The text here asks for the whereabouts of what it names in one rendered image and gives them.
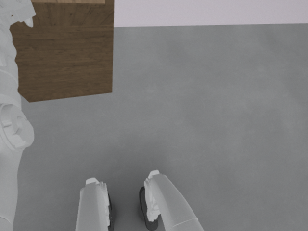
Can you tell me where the left robot forearm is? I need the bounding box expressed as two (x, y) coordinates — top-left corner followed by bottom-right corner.
(0, 19), (22, 110)

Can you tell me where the right robot shin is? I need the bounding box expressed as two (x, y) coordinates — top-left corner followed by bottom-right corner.
(145, 170), (160, 222)

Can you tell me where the left robot hand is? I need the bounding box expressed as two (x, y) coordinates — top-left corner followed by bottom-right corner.
(0, 0), (36, 29)

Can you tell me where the right robot foot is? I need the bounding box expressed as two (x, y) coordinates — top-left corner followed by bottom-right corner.
(139, 186), (159, 231)

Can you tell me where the cabinet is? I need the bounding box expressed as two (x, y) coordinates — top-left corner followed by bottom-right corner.
(9, 0), (115, 103)

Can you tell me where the robot left upper arm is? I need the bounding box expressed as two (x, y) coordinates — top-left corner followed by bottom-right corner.
(0, 103), (35, 231)

